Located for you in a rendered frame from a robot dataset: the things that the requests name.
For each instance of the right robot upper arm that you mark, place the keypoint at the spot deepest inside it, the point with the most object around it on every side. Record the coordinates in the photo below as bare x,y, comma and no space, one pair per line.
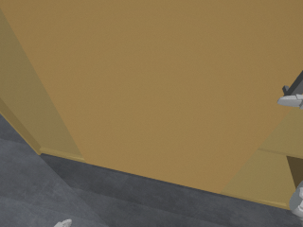
296,202

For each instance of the robot right hand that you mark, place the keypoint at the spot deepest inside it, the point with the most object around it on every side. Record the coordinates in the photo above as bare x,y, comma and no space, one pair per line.
291,101

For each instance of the wardrobe door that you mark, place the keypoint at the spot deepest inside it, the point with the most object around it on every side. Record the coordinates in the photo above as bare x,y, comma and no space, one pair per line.
23,92
180,91

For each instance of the handle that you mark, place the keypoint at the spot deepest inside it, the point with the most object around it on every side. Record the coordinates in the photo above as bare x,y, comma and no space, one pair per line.
296,88

